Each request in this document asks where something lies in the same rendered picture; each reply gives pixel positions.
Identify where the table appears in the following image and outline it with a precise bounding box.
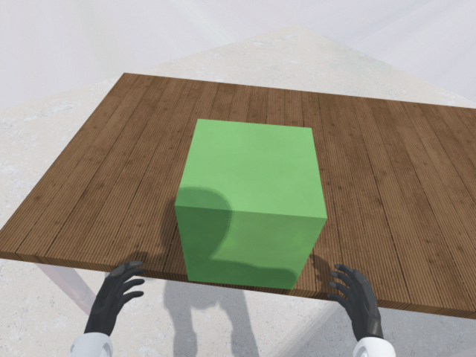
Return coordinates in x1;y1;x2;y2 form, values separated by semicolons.
0;73;476;357

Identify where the robot left forearm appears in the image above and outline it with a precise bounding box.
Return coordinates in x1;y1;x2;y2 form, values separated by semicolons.
67;332;113;357

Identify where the left robot hand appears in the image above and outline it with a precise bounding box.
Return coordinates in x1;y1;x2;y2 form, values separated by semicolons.
84;261;145;336

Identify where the carton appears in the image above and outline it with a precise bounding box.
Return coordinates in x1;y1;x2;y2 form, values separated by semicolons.
174;119;327;289

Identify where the right robot hand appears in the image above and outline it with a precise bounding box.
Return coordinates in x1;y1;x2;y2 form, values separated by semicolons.
327;264;384;342

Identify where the robot right forearm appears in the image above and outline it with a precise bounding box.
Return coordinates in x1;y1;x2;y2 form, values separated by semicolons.
353;337;396;357

